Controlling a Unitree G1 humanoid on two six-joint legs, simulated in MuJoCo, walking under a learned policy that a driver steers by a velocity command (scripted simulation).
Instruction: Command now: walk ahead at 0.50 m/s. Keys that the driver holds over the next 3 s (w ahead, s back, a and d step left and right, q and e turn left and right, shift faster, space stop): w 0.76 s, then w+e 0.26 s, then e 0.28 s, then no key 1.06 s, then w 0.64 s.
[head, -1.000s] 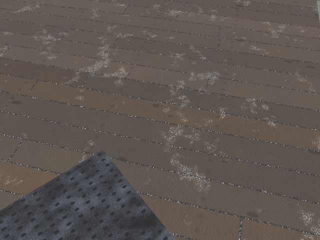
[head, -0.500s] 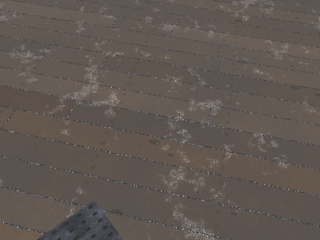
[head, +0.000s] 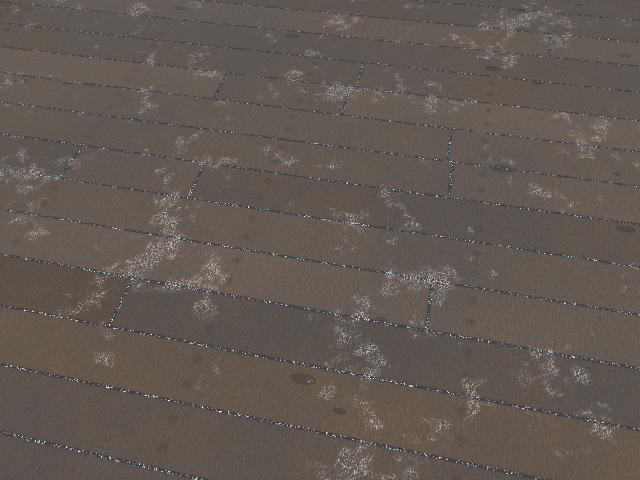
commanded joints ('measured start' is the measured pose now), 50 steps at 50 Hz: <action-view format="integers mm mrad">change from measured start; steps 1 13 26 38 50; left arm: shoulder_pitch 54 240 184 -57 -27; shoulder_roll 78 142 143 58 130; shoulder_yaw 10 19 11 20 42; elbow -20 69 43 -27 -82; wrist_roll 16 -6 -43 -1 -15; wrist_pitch -11 0 -24 24 22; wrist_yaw -4 35 24 34 -25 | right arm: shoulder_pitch -15 -329 13 -3 3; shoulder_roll -89 -30 -132 -122 -175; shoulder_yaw -30 -18 -48 -33 -56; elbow -74 -171 -103 -58 -24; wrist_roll -11 -14 -17 -27 -19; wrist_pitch -8 12 -8 -7 36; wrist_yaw -9 8 27 -1 -26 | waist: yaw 7 71 -91 -16 67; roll -97 -77 131 30 67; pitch -68 42 -220 13 -76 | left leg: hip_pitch -253 -320 611 233 465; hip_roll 121 79 313 165 215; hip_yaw -51 22 -497 -65 149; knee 16 -552 -881 -1074 -684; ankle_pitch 110 512 126 424 1022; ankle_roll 16 -30 218 162 59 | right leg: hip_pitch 243 307 -384 -314 2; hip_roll -266 -214 -58 -158 11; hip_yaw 332 126 171 102 -34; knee -306 -390 838 269 45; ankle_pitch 79 167 -330 196 43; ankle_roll -167 -134 -7 50 -81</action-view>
